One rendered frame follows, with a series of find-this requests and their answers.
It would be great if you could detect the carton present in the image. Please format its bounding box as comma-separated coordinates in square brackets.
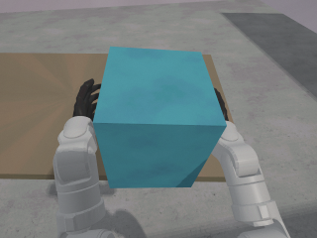
[92, 47, 227, 188]

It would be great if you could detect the table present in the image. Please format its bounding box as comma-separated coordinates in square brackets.
[0, 53, 234, 182]

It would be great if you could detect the robot left forearm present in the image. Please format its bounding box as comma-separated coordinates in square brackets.
[53, 116, 106, 238]

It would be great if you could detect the robot right upper arm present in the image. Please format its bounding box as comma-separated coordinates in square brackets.
[237, 226, 287, 238]

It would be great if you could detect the right robot hand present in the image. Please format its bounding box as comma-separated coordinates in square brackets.
[214, 88, 229, 121]

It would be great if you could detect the robot right forearm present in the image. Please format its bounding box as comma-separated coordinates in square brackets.
[211, 121, 290, 238]

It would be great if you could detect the left robot hand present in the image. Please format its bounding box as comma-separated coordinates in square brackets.
[72, 78, 101, 122]

